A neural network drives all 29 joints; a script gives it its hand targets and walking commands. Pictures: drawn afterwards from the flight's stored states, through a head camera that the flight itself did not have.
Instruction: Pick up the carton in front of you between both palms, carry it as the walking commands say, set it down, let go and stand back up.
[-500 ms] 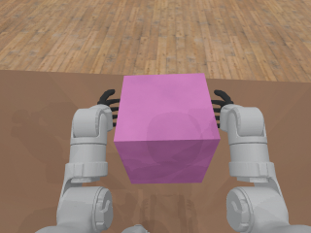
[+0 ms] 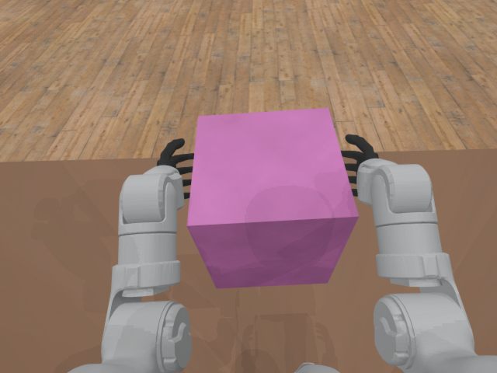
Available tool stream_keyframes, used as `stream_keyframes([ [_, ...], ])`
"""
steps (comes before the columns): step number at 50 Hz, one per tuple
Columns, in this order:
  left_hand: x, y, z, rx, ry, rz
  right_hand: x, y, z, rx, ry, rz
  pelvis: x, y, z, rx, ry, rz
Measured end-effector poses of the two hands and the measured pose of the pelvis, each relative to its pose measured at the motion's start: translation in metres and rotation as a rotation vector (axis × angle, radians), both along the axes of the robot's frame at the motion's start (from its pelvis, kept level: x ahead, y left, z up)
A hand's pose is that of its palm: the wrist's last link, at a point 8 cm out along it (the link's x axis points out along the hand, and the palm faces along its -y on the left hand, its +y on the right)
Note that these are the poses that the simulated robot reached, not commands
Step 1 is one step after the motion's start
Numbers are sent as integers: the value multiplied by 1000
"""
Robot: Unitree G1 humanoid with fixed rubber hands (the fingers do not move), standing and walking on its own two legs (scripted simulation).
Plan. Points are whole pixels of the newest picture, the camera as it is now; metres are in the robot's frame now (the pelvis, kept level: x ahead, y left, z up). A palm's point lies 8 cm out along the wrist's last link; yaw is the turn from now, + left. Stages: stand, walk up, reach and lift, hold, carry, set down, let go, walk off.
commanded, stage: carry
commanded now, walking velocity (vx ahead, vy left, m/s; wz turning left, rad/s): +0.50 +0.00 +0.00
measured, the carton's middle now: (267, 205) +0.37 -0.01 +0.04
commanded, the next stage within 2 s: none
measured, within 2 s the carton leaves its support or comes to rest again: neither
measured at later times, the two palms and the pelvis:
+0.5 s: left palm (166, 94) +0.66 +0.19 +0.10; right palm (299, 83) +0.66 -0.11 +0.10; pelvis +0.30 +0.03 -0.03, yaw -1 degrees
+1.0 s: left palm (195, 37) +0.96 +0.15 +0.09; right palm (298, 32) +0.94 -0.15 +0.08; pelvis +0.60 +0.02 -0.06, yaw +1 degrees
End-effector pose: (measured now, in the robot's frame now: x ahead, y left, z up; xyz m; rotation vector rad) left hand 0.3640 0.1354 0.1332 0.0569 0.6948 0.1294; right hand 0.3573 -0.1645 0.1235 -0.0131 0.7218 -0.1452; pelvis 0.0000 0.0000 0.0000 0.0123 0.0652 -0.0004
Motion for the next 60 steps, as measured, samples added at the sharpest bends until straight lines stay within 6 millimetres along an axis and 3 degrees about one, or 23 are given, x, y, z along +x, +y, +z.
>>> stream_keyframes([
  [5,32,10,-21,-25,100,42,51,12,-17,-2,98,56,46,-10,10,13,9,3],
  [11,92,21,-16,-33,62,80,118,23,-14,19,61,63,105,-9,17,15,23,2],
  [18,186,37,-3,-44,-18,75,208,38,-1,30,-20,41,196,6,9,-6,29,-8],
  [24,281,55,-28,-54,-29,27,291,56,-16,-31,-34,26,290,26,-29,-24,1,-25],
  [30,344,47,-65,-49,112,-46,332,51,-54,-23,106,-17,347,42,-25,-34,2,-23],
  [36,408,40,-66,-62,99,-65,388,44,-55,-12,91,-63,405,49,-17,-40,21,-26],
  [42,480,34,-50,-78,15,-48,464,37,-37,-6,6,-64,476,42,-17,-32,30,-15],
  [47,551,22,-40,-65,-43,-43,538,25,-29,-8,-50,-50,549,30,-34,-9,25,-4],
  [50,594,15,-45,-37,-59,-31,588,18,-39,-7,-66,-19,598,20,-57,10,3,14],
  [52,616,15,-54,-9,-36,-16,616,18,-51,4,-43,5,619,17,-65,-12,1,6],
  [56,642,25,-78,-11,72,32,656,27,-73,-5,65,57,657,6,-60,1,1,2],
  [60,674,31,-85,-16,105,66,697,34,-80,-2,97,81,693,1,-53,9,9,8],
])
